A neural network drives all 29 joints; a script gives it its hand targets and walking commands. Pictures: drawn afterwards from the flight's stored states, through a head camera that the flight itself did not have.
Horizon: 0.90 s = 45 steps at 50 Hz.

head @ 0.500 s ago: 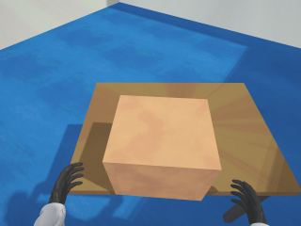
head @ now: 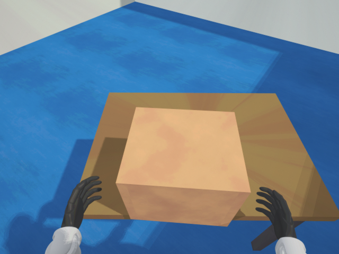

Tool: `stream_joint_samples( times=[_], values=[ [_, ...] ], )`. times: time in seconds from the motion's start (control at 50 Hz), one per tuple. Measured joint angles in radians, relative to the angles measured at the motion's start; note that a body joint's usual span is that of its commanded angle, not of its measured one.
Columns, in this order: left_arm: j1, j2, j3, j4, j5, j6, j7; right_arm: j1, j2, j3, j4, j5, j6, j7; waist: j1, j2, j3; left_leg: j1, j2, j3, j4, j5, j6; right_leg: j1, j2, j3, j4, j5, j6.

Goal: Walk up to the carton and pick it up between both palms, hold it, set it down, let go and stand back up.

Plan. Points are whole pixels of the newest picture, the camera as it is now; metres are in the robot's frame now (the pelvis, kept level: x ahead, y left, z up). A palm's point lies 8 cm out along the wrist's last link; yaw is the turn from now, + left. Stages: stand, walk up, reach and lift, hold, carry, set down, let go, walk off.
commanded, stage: reach and lift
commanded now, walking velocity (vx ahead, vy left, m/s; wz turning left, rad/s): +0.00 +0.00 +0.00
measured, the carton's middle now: (181, 166) +0.35 +0.00 -0.04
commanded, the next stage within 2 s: none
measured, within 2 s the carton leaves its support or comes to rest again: neither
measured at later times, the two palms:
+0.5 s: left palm (84, 185) +0.26 +0.24 +0.01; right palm (284, 190) +0.25 -0.24 +0.01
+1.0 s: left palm (93, 137) +0.34 +0.21 +0.10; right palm (288, 148) +0.32 -0.24 +0.09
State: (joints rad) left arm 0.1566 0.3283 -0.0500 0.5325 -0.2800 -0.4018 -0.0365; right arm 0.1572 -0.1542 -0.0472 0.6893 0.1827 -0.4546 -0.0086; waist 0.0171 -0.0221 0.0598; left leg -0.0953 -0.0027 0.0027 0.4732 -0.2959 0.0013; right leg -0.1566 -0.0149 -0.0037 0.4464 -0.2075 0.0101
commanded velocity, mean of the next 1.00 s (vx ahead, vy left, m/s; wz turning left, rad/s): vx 0.00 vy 0.00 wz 0.00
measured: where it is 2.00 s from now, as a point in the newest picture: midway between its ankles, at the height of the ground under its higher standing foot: outside the picture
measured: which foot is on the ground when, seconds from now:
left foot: down 0.00-1.00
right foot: down 0.00-1.00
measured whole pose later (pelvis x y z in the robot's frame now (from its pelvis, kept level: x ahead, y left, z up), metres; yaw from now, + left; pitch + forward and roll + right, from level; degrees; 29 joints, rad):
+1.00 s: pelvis +0.00 +0.00 +0.00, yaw +0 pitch -5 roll +0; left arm -0.39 0.33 -0.02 0.46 -0.31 0.18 -0.02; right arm -0.32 -0.31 -0.05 0.52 0.30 0.09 -0.07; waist 0.00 -0.02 0.03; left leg -0.10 0.00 0.00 0.47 -0.29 0.00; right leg -0.16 -0.01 0.00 0.45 -0.20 0.01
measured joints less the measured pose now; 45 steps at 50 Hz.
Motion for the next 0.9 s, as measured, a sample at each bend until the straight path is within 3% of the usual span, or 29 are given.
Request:
stream_joint_samples(
  times=[0.38, 0.6, 0.9],
  values=[
    [-0.118, 0.0, -0.008, -0.021, -0.03, 0.148, 0.025, -0.123, -0.061, 0.001, -0.1, 0.064, 0.186, -0.014, -0.001, 0.0, -0.005, 0.0, 0.0, 0.0, 0.0, -0.007, 0.0, 0.0, 0.0, 0.0, 0.0, -0.007, 0.004],
    [-0.24, 0.0, -0.008, -0.073, -0.031, 0.312, 0.028, -0.215, -0.095, 0.001, -0.171, 0.094, 0.318, -0.029, -0.01, 0.0, -0.03, 0.0, 0.0, 0.0, 0.0, -0.005, 0.0, 0.0, 0.0, 0.0, 0.0, -0.006, 0.004],
    [-0.47, 0.003, 0.026, -0.073, -0.031, 0.519, 0.028, -0.406, -0.14, 0.001, -0.173, 0.112, 0.489, -0.051, -0.014, 0.0, -0.033, 0.0, 0.0, 0.0, 0.0, 0.004, 0.0, 0.0, 0.0, 0.0, 0.0, 0.003, 0.005]
  ],
)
